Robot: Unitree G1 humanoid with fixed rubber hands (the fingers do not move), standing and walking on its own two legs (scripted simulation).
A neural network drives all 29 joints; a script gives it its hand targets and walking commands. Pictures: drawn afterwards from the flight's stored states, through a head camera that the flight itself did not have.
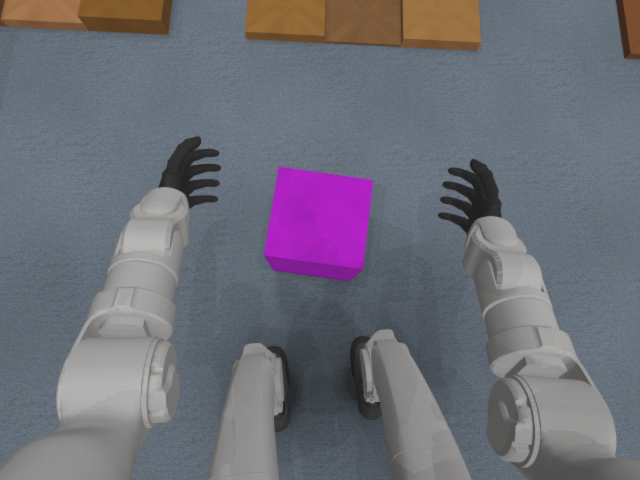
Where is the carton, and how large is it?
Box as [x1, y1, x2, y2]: [264, 167, 372, 280]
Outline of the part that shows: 279,167 264,256 274,270 344,280 351,279 362,269 372,180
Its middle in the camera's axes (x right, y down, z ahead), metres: -0.01 -0.03 +0.95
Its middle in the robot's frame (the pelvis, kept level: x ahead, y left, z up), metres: +0.50 -0.04 -0.54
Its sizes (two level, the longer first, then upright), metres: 0.210 0.200 0.250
